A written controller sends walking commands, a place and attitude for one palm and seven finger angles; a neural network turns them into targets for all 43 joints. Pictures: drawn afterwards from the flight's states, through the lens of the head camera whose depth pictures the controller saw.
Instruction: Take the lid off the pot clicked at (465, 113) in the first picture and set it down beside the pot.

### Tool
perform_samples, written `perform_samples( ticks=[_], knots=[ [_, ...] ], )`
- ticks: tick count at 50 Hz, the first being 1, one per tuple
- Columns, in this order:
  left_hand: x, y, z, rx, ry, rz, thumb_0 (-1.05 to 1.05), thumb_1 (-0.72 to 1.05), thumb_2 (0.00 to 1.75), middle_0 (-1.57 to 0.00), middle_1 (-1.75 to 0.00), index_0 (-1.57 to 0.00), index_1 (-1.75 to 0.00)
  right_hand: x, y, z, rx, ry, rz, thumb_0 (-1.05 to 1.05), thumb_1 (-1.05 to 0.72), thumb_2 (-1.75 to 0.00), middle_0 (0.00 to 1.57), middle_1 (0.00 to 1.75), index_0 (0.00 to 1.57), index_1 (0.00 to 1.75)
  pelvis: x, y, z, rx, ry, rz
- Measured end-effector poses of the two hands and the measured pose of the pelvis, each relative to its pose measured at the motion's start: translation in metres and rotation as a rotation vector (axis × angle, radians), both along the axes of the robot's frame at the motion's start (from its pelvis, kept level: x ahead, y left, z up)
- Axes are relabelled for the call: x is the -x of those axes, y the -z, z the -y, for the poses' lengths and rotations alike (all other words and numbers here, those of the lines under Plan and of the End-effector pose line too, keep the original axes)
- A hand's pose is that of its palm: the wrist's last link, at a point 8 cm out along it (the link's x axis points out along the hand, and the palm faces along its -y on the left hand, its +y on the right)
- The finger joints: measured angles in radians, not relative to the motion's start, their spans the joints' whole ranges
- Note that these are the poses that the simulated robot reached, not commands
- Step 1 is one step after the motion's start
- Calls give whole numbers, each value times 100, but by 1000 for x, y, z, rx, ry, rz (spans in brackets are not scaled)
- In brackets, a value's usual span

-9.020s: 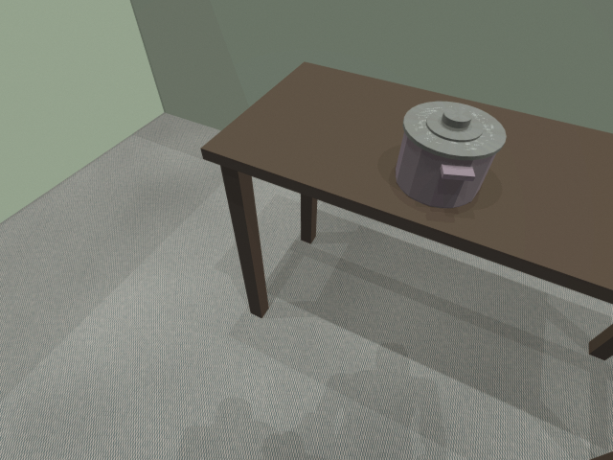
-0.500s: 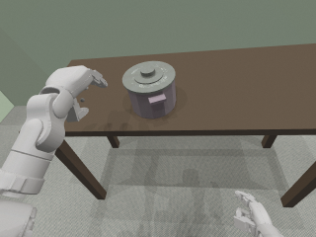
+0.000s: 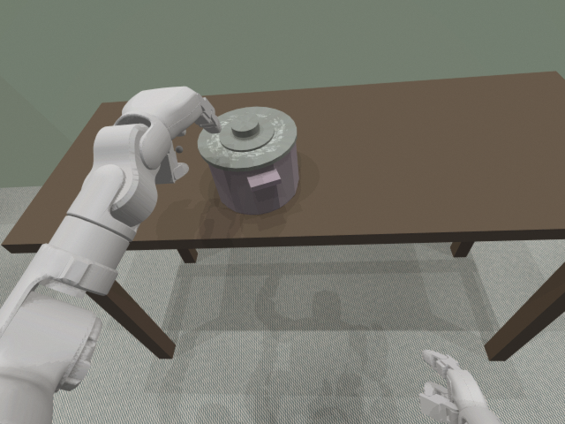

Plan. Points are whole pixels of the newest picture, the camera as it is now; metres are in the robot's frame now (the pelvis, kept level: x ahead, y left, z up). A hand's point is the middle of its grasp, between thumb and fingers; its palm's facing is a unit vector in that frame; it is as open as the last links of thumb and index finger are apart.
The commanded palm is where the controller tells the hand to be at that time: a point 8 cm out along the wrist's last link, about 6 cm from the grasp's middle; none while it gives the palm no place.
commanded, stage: move the open hand above the knob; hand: left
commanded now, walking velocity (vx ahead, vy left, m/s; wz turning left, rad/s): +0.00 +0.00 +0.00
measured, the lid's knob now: (245, 126) +0.57 +0.09 +0.13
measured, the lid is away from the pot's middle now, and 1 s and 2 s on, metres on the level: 0.00 0.00 0.00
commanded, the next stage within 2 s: lower the open fingers around the knob in 2.00 s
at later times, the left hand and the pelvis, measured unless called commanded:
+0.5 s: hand (223, 125) +0.48 +0.10 +0.19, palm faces -0.26 -0.03 -0.96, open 10.1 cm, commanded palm +0.49 +0.11 +0.26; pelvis +0.01 +0.01 +0.00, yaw +0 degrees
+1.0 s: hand (233, 97) +0.54 +0.09 +0.20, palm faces -0.25 -0.09 -0.96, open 10.1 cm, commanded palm +0.52 +0.11 +0.26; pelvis +0.03 +0.02 +0.00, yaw -2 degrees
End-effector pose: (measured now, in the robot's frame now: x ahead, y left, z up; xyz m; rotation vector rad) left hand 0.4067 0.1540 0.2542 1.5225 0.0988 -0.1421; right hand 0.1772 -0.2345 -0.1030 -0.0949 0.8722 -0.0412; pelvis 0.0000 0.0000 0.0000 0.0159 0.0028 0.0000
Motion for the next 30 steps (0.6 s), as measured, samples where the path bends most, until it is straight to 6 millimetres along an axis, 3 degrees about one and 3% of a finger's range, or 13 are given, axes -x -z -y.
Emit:
perform_samples(
  ticks=[4, 10, 17, 21, 25, 30],
  knots=[
    [-15, -7, -6, 22, -71, 4, 0, -36, 158, -87, -8, -86, -9, 6, 2, 0, -15, 13, -19, 1, -91, -90, 20, 30, 19, 30, -3, 0, -1, -1, 2, -18],
    [-25, 17, 10, 2, -41, -92, 0, -36, 159, -86, -8, -86, -9, 17, 8, 1, -8, 30, -68, 1, -91, -90, 20, 30, 20, 30, -4, 0, -3, 2, -4, -23],
    [-49, -11, 26, 9, -13, -23, 0, -36, 158, -87, -8, -86, -9, 35, 12, 2, 13, 68, -109, 1, -91, -90, 20, 30, 20, 30, -8, -1, -7, 4, -4, -40],
    [-64, -2, 29, -1, -81, -73, 0, -36, 159, -86, -8, -86, -9, 51, 18, 2, 7, 86, -172, 1, -91, -90, 20, 30, 20, 30, -9, 0, -9, 3, -4, -63],
    [-70, 9, 49, -9, -8, -112, 0, -36, 159, -86, -8, -86, -9, 65, 24, 3, 17, 104, -205, 1, -91, -90, 20, 30, 20, 30, -11, -1, -13, 5, -4, -70],
    [-87, -7, 67, 20, 26, -75, 0, -36, 158, -87, -8, -86, -9, 82, 26, 2, 29, 153, -234, 1, -91, -90, 20, 30, 20, 30, -16, -1, -15, 5, 8, -83]
  ],
)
